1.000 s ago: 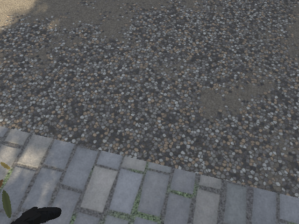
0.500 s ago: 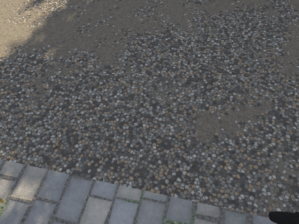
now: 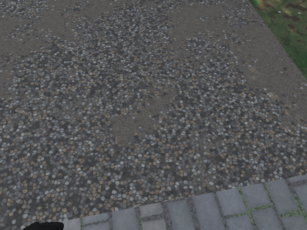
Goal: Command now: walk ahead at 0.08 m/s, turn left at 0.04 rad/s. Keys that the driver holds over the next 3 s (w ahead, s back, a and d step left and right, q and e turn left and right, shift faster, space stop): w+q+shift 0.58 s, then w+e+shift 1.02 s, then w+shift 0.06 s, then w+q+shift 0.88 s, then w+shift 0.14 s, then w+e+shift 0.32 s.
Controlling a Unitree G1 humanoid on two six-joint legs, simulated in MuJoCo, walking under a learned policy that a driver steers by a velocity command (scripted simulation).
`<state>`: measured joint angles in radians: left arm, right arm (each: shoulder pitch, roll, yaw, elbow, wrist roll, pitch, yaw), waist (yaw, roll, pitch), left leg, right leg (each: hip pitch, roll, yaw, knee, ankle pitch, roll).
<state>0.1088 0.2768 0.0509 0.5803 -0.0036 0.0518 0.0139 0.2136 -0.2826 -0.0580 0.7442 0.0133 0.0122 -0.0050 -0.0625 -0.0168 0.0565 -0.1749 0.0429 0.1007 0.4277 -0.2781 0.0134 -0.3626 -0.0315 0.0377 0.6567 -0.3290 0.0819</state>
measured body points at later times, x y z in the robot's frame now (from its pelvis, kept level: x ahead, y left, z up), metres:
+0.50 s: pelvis +0.17 +0.06 -0.03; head +0.18 +0.09 +0.42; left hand +0.07 +0.33 -0.17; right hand +0.44 -0.13 -0.11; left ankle +0.26 +0.21 -0.72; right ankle +0.01 -0.15 -0.74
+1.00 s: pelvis +0.52 +0.31 -0.03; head +0.54 +0.32 +0.42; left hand +0.56 +0.59 -0.15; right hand +0.61 +0.06 -0.16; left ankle +0.29 +0.22 -0.72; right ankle +0.72 +0.35 -0.71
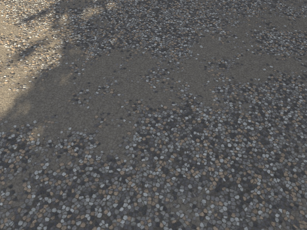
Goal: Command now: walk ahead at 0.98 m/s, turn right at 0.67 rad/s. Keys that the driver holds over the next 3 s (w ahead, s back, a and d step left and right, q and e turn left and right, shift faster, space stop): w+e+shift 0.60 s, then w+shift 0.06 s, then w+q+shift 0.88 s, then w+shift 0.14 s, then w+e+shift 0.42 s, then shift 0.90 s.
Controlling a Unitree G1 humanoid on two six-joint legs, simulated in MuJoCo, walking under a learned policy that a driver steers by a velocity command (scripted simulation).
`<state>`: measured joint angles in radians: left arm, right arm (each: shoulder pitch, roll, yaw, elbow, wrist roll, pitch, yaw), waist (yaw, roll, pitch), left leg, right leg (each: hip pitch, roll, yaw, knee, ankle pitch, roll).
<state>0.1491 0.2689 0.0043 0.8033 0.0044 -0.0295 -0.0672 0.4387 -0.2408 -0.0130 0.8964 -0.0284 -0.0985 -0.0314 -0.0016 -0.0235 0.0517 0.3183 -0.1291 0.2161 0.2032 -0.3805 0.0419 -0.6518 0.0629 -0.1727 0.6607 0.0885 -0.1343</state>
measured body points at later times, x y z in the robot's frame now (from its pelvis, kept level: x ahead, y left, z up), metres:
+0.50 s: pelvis +0.47 +0.02 +0.00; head +0.51 +0.00 +0.45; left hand +0.60 +0.31 -0.11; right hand +0.60 -0.29 -0.06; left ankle +0.62 +0.11 -0.71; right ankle +0.23 +0.00 -0.63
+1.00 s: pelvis +0.84 -0.21 +0.02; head +0.86 -0.23 +0.47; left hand +1.11 -0.10 -0.09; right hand +0.68 -0.41 -0.12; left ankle +0.82 -0.01 -0.60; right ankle +0.82 -0.29 -0.71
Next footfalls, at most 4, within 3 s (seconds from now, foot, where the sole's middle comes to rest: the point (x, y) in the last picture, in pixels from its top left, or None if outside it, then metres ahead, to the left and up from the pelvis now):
0.02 right None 0.22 -0.01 -0.75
0.44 left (134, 186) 0.66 0.10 -0.75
0.88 right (220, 151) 0.85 -0.31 -0.75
1.30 left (219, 85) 1.31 -0.38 -0.75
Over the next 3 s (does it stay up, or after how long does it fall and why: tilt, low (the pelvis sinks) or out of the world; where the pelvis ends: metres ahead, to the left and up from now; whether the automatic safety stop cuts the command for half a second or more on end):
stays up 2.21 -0.55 0.02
